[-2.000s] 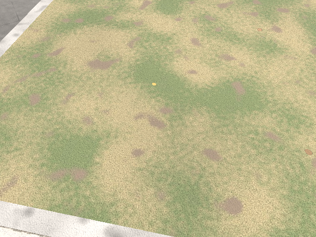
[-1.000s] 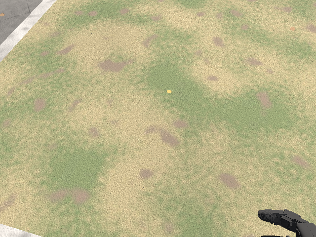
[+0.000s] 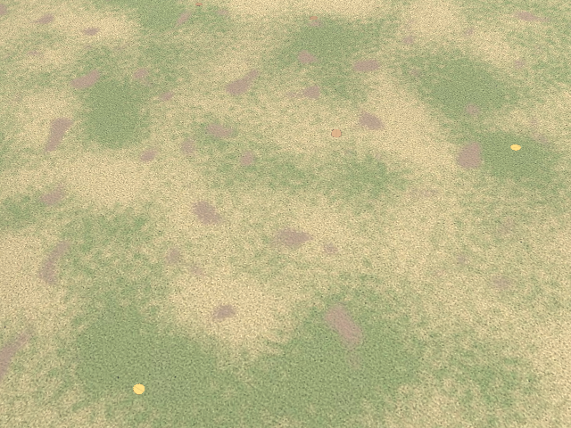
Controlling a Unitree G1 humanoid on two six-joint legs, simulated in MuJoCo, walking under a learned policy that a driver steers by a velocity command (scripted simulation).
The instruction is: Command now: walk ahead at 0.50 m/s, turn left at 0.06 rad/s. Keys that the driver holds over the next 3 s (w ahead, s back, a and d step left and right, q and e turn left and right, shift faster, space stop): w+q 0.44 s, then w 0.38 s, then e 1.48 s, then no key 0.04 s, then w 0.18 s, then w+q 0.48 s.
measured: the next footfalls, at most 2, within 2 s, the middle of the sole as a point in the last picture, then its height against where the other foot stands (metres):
left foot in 0.14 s outside the picture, level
right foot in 0.64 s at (327, 384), level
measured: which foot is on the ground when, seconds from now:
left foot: up 0.00-0.12, down 0.14-0.66, up 0.68-1.00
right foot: down 0.00-0.16, up 0.18-0.62, down 0.64-1.00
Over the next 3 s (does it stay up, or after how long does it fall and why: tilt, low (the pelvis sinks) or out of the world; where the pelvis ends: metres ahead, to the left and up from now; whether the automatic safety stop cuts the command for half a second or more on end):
stays up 0.84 0.03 -0.03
